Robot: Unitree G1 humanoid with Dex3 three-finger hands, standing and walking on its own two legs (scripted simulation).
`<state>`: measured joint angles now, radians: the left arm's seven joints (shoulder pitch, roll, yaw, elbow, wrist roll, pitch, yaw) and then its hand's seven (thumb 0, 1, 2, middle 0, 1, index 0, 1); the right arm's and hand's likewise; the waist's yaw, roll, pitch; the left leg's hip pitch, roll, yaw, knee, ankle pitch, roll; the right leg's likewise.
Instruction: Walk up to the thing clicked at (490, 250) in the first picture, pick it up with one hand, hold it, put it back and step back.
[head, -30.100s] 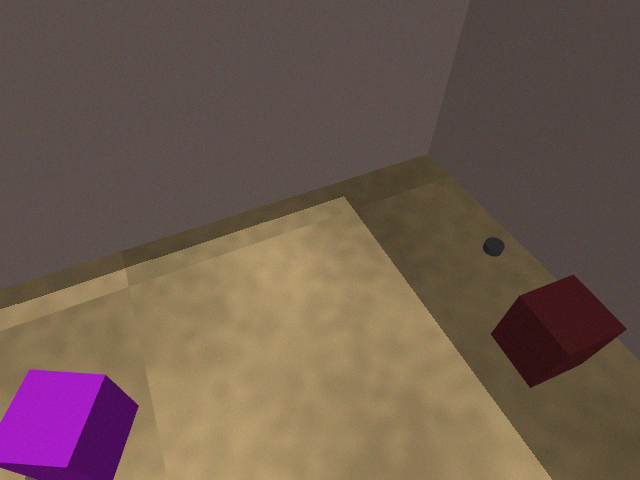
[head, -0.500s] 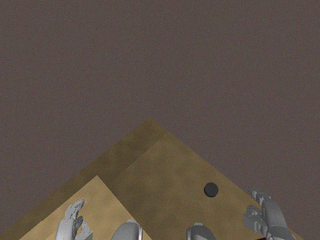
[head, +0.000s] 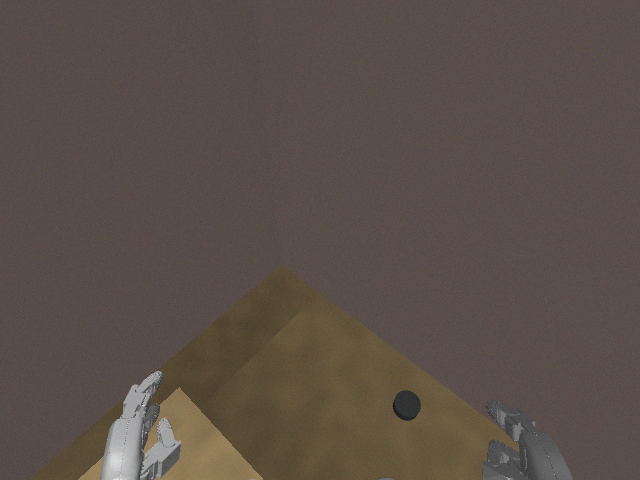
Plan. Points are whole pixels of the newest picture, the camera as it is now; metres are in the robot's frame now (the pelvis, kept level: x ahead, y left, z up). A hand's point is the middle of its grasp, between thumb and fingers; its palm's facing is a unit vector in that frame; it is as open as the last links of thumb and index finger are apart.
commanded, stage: home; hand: right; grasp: from above
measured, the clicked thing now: (406, 405) +0.44 -0.24 -0.70
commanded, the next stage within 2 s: stand in 1.70 s
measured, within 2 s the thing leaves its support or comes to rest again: neither
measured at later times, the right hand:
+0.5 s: hand (487, 463) +0.17 -0.18 -0.04, palm faces +0.03 +0.98 -0.20, open 7.4 cm
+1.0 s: hand (490, 469) +0.16 -0.18 -0.04, palm faces +0.03 +0.98 -0.21, open 7.4 cm
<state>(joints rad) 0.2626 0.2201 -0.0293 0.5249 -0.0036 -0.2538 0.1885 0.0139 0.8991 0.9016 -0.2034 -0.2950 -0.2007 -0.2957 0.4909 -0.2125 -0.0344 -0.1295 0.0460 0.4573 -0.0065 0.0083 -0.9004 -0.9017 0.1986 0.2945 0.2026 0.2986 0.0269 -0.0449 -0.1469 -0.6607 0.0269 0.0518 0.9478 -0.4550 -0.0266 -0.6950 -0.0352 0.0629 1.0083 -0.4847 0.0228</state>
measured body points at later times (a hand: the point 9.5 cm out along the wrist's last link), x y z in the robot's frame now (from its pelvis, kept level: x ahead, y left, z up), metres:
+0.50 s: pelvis +0.00 -0.01 +0.00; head +0.02 -0.01 +0.45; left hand +0.16 +0.24 -0.07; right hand +0.17 -0.23 -0.03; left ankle +0.01 +0.14 -0.68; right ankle +0.01 -0.13 -0.68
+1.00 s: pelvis +0.00 -0.01 +0.00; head +0.02 -0.01 +0.45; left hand +0.16 +0.24 -0.07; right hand +0.16 -0.23 -0.03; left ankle +0.01 +0.14 -0.68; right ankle +0.01 -0.13 -0.68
